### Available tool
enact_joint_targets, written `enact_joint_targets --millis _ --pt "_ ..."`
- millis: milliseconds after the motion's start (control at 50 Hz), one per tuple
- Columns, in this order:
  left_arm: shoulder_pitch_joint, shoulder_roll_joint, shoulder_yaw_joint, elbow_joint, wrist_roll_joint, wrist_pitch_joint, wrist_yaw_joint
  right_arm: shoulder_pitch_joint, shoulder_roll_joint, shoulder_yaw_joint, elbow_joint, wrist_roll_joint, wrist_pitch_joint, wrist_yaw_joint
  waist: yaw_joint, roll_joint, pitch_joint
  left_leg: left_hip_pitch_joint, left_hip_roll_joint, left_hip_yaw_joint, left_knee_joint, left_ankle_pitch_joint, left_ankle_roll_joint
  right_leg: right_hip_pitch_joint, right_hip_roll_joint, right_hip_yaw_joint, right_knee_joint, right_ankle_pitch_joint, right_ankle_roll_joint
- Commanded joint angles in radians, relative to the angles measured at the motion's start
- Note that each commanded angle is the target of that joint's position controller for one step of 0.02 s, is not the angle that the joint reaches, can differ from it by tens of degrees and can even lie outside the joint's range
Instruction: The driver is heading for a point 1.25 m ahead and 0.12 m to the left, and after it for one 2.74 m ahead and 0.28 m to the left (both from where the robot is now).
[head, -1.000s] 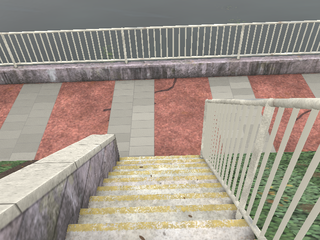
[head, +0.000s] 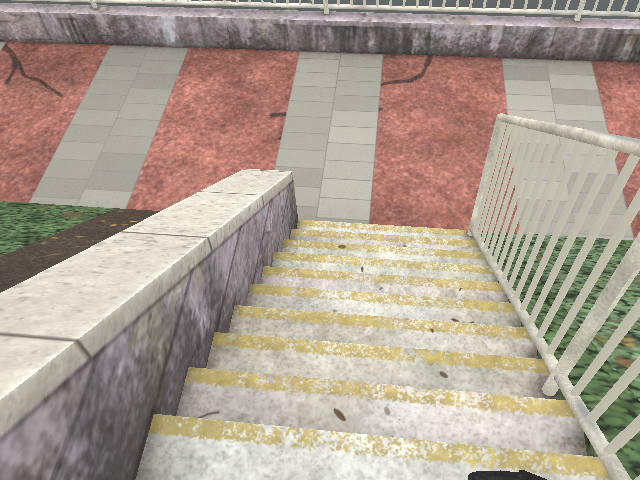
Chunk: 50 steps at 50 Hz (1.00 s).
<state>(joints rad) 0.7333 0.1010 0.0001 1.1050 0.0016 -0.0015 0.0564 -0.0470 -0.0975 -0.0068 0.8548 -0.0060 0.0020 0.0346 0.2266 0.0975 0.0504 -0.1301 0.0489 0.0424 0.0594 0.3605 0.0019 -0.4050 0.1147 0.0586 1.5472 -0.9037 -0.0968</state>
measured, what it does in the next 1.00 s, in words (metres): goes down: right foot, then left foot 0.20 m lower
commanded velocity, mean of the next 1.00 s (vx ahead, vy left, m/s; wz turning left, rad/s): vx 0.57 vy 0.00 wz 0.00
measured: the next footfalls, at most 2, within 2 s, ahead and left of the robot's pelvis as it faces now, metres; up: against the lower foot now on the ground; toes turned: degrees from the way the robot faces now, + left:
right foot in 0.32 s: +0.09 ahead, -0.16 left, +0.00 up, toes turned +2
left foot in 0.86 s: +0.32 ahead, +0.04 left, -0.20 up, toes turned +6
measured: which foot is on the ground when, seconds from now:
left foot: down 0.00-0.32, up 0.34-0.84, down 0.86-1.00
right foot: up 0.00-0.30, down 0.32-0.86, up 0.88-1.00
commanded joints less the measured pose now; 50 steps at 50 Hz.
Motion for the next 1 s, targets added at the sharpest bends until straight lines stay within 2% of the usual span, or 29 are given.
enact_joint_targets --millis 20,40,100,140,160,180,240,260,280,320,340,360,380,420,460,480,520,600,680,760,800,820,840,860,880,900,920,980,1000 --pt "0.024 0.133 0.028 -0.103 -0.047 -0.005 0.015 0.566 -0.269 -0.054 0.166 0.027 0.036 -0.005 -0.198 0.091 -0.343 0.956 0.438 -0.104 0.601 1.284 0.154 -0.78 -0.036 -0.037 0.561 -0.259 -0.001" --pt "-0.062 0.129 0.025 -0.1 -0.011 -0.006 0.015 0.469 -0.218 -0.052 0.108 0.052 0.024 0.003 -0.207 -0.002 -0.281 0.767 0.417 -0.088 0.509 0.896 0.252 -0.82 -0.082 -0.028 0.572 -0.068 0.007" --pt "-0.067 0.126 0.043 -0.091 0.049 0.051 0.004 0.334 -0.174 -0.047 0.061 -0.008 -0.041 -0.052 -0.094 -0.02 -0.221 0.126 0.476 -0.194 0.34 0.288 0.448 -0.508 -0.148 0.042 0.333 0.281 0.083" --pt "-0.213 0.109 0.059 -0.083 0.035 0.064 0.0 0.416 -0.067 -0.002 0.093 -0.024 -0.034 -0.044 -0.167 -0.011 -0.077 -0.055 0.29 -0.044 0.385 0.078 0.334 -0.54 -0.08 0.04 0.208 0.53 0.108" --pt "-0.261 0.049 0.038 -0.121 0.026 0.055 -0.025 0.372 -0.017 0.03 0.079 -0.011 -0.032 -0.055 -0.124 -0.037 -0.018 -0.231 0.23 0.031 0.39 -0.184 0.228 -0.435 -0.13 0.042 -0.153 0.857 0.114" --pt "-0.246 0.013 0.023 -0.111 0.034 0.048 -0.043 0.32 -0.021 0.043 0.073 0.003 -0.034 -0.058 -0.1 0.014 -0.024 -0.389 0.18 0.041 0.387 -0.345 0.17 -0.247 -0.126 -0.006 -0.318 1.014 0.107" --pt "0.009 0.071 0.032 -0.004 0.045 0.06 -0.081 0.124 -0.264 -0.012 0.03 -0.006 -0.035 -0.035 0.039 0.2 -0.099 -0.886 0.166 0.008 0.287 -0.835 0.114 0.518 -0.032 -0.221 -0.208 1.051 0.089" --pt "0.054 0.137 0.044 -0.023 0.047 0.062 -0.08 0.046 -0.337 -0.047 0.014 0.005 -0.028 -0.032 0.092 0.284 -0.007 -0.932 0.132 0.001 0.298 -1.07 0.093 0.493 -0.049 -0.225 -0.217 0.848 0.082" --pt "-0.184 0.182 0.047 -0.144 0.006 0.059 -0.081 0.093 -0.329 -0.048 -0.014 -0.006 -0.008 -0.031 0.016 0.191 0.176 -0.774 0.124 -0.024 0.276 -1.24 0.096 0.266 -0.123 -0.089 -0.768 0.391 0.053" --pt "-0.127 0.212 0.053 -0.111 0.01 0.042 -0.074 0.208 -0.259 -0.035 -0.02 -0.035 0.028 -0.055 -0.024 -0.106 0.281 -0.686 0.12 -0.141 0.604 -1.176 0.163 0.294 -0.085 -0.124 -0.894 0.215 0.055" --pt "-0.033 0.187 0.028 -0.111 0.03 -0.009 -0.067 0.224 -0.12 -0.004 -0.027 -0.029 0.032 -0.05 -0.037 -0.362 0.257 -0.825 0.014 -0.083 1.093 -1.117 0.124 0.302 -0.266 0.234 -0.959 0.142 0.035" --pt "0.168 0.347 0.059 -0.061 -0.007 -0.023 -0.069 0.193 -0.153 -0.018 -0.086 -0.007 0.004 -0.042 0.008 -0.457 0.216 -1.122 -0.251 -0.227 1.238 -1.232 0.118 0.443 -0.458 0.834 -1.282 0.048 -0.066" --pt "0.202 0.376 0.081 -0.036 -0.017 -0.023 -0.054 0.028 -0.226 -0.046 -0.125 -0.017 -0.028 -0.03 0.064 -0.304 0.269 -1.291 -0.206 -0.389 1.219 -1.082 0.104 0.484 -0.514 1.033 -1.451 -0.265 -0.132" --pt "-0.077 0.347 0.069 -0.104 0.019 -0.026 -0.015 0.021 -0.219 -0.051 -0.115 -0.006 -0.052 -0.03 -0.064 -0.194 0.278 -1.181 -0.152 -0.412 1.194 -0.771 0.034 0.252 -0.463 0.766 -1.277 -0.187 -0.143" --pt "-0.245 0.255 0.049 -0.141 0.045 -0.051 -0.024 0.203 -0.184 -0.054 -0.027 -0.033 -0.001 -0.037 -0.214 -0.175 0.137 -0.894 -0.16 -0.35 1.345 -0.491 -0.017 -0.047 -0.392 0.488 -1.155 0.039 -0.1" --pt "-0.323 0.189 0.035 -0.13 0.015 -0.072 -0.029 0.3 -0.182 -0.063 0.006 -0.026 0.01 -0.025 -0.303 -0.095 0.091 -0.794 -0.162 -0.361 1.305 -0.222 -0.041 -0.119 -0.314 0.337 -1.017 0.194 -0.055" --pt "-0.353 0.238 0.047 -0.146 -0.02 -0.104 -0.048 0.333 -0.181 -0.053 0.012 -0.03 0.033 -0.022 -0.346 -0.129 0.022 -0.513 -0.18 -0.215 1.221 -0.038 -0.057 -0.326 -0.25 0.162 -1.053 0.229 -0.025" --pt "-0.228 0.249 0.061 -0.097 -0.022 -0.113 -0.038 0.163 -0.184 -0.038 -0.045 -0.059 0.028 -0.018 -0.238 -0.157 0.045 -0.563 -0.124 -0.16 0.98 0.159 -0.002 -0.129 -0.238 0.119 -0.935 0.227 -0.042" --pt "-0.147 0.22 0.062 -0.106 0.0 -0.098 -0.019 -0.054 -0.167 -0.027 -0.113 -0.035 -0.009 -0.022 -0.1 -0.221 0.127 -0.549 -0.076 -0.039 0.609 0.117 0.008 0.041 -0.226 0.077 -0.836 0.379 -0.089" --pt "-0.147 0.236 0.071 -0.118 0.031 -0.075 -0.025 -0.007 -0.18 -0.044 -0.097 -0.028 -0.017 -0.023 -0.043 -0.224 0.14 -0.458 -0.073 0.029 0.468 -0.072 0.045 0.144 -0.228 0.095 -0.689 0.673 -0.115" --pt "-0.148 0.276 0.082 -0.092 0.046 -0.041 -0.005 0.154 -0.178 -0.053 -0.053 -0.01 -0.019 -0.034 -0.098 -0.234 0.122 -0.319 0.004 -0.055 0.255 -0.282 0.083 0.21 -0.256 0.138 -0.459 0.952 -0.167" --pt "-0.301 0.303 0.088 -0.099 0.024 -0.045 -0.007 0.502 -0.247 -0.088 0.063 -0.042 -0.01 -0.043 -0.287 -0.264 -0.076 0.057 -0.047 0.04 0.562 -0.11 0.111 0.083 -0.265 0.108 -0.176 1.311 -0.173" --pt "-0.287 0.259 0.078 -0.125 0.02 -0.05 -0.022 0.561 -0.28 -0.093 0.061 -0.024 -0.013 -0.035 -0.321 -0.102 -0.055 0.065 0.0 -0.057 0.146 -0.177 0.13 0.108 -0.152 0.089 0.088 1.29 -0.145" --pt "-0.414 0.235 0.086 -0.138 0.03 -0.047 -0.028 0.633 -0.266 -0.101 0.099 -0.01 -0.01 -0.023 -0.422 0.132 -0.007 0.277 0.073 -0.1 0.072 -0.038 0.152 -0.18 -0.008 0.003 0.522 0.58 -0.124" --pt "-0.47 0.114 0.051 -0.224 0.014 -0.061 -0.021 0.646 -0.263 -0.064 0.099 -0.023 -0.021 -0.004 -0.364 0.225 -0.034 0.516 0.169 -0.14 0.678 0.613 0.119 -0.657 0.068 0.045 0.73 0.043 -0.114" --pt "-0.403 0.123 0.037 -0.264 -0.011 -0.08 -0.017 0.609 -0.287 -0.051 0.079 -0.012 -0.022 -0.003 -0.295 0.203 -0.161 0.632 0.265 -0.218 0.801 0.776 0.167 -0.828 0.036 0.051 0.655 0.107 -0.105" --pt "-0.369 0.191 0.053 -0.226 0.005 -0.08 -0.01 0.682 -0.299 -0.066 0.108 -0.022 -0.035 -0.008 -0.317 0.02 -0.211 0.582 0.293 -0.283 0.704 0.218 0.234 -0.873 -0.047 0.107 0.514 0.28 -0.115" --pt "-0.468 0.196 0.074 -0.196 0.069 -0.049 -0.014 0.533 -0.182 -0.006 0.096 -0.02 -0.092 -0.018 -0.218 -0.001 -0.033 0.028 0.256 -0.365 0.724 0.022 0.213 -0.76 -0.096 0.175 0.111 0.64 -0.009" --pt "-0.525 0.178 0.062 -0.222 0.059 -0.042 -0.034 0.529 -0.178 0.002 0.101 -0.015 -0.104 -0.032 -0.192 -0.109 0.013 -0.245 0.168 -0.238 0.618 -0.171 0.177 -0.513 -0.085 0.088 -0.307 0.845 0.044"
